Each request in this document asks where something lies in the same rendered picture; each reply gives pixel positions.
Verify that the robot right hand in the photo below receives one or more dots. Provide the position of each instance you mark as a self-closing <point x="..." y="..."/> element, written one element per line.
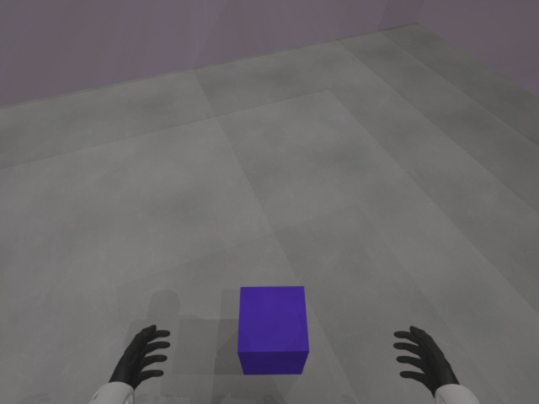
<point x="437" y="370"/>

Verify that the carton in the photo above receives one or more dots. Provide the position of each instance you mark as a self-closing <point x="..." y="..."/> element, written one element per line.
<point x="272" y="330"/>

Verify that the robot left hand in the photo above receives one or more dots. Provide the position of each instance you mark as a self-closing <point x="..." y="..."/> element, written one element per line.
<point x="129" y="369"/>

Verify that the robot right forearm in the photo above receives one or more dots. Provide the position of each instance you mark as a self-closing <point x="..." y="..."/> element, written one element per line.
<point x="454" y="394"/>

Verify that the robot left forearm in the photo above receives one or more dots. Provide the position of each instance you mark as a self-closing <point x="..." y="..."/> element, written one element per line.
<point x="114" y="393"/>

